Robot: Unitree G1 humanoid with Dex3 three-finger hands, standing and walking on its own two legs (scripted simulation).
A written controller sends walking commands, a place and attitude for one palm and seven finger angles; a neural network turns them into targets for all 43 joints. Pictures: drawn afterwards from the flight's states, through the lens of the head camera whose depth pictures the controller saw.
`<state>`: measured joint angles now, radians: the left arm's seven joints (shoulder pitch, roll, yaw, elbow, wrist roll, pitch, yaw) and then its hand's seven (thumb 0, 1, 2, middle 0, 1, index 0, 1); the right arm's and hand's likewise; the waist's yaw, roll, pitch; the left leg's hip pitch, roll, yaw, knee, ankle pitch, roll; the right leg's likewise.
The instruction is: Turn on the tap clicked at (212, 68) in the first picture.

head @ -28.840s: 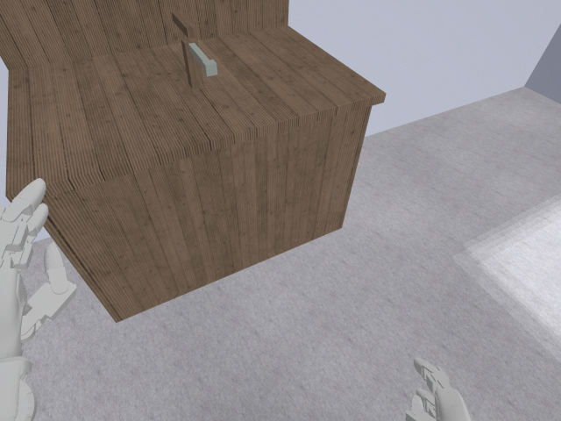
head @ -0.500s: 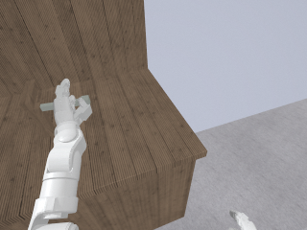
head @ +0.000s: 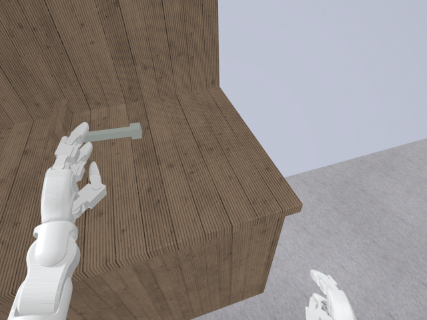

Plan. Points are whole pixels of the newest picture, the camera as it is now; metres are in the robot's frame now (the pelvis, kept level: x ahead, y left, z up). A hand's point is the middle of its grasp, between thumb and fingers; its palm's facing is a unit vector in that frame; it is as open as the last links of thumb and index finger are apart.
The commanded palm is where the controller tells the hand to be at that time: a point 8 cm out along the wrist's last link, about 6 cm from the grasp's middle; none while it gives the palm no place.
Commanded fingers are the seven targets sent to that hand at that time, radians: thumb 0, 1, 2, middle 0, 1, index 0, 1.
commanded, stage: draw the hand back beside the body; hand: left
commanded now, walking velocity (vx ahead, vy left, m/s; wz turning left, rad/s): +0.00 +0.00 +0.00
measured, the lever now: (135, 130) +0.51 +0.24 +0.10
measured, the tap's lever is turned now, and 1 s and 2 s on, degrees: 82 82 82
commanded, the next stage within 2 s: step back with the hand held close in 0.72 s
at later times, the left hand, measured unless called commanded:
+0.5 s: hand (55, 234) +0.19 +0.25 +0.15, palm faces +0.41 -0.84 -0.34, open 7.4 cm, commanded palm +0.16 +0.29 +0.16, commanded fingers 0.00 0.90 0.90 -0.20 -0.30 -0.20 -0.30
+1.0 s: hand (44, 228) +0.19 +0.26 +0.17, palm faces +0.43 -0.82 -0.38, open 7.4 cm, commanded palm +0.14 +0.29 +0.17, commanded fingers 0.00 0.90 0.90 -0.20 -0.30 -0.20 -0.30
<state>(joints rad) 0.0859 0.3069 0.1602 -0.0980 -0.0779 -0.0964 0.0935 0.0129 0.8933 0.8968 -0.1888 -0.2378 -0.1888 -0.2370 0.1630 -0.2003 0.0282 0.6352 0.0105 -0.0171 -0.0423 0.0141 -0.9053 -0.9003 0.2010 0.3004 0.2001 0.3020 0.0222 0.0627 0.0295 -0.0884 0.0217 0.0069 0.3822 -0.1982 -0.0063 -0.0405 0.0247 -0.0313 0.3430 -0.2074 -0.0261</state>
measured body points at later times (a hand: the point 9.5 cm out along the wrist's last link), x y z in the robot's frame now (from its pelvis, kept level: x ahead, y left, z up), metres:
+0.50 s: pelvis +0.01 +0.01 +0.00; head -0.02 -0.01 +0.45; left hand +0.17 +0.29 +0.17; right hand +0.21 -0.21 -0.08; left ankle +0.01 +0.12 -0.75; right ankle -0.01 -0.10 -0.75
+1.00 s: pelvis -0.01 +0.00 +0.00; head -0.02 -0.02 +0.44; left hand +0.16 +0.30 +0.19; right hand +0.19 -0.21 -0.09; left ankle +0.01 +0.12 -0.75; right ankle -0.01 -0.10 -0.75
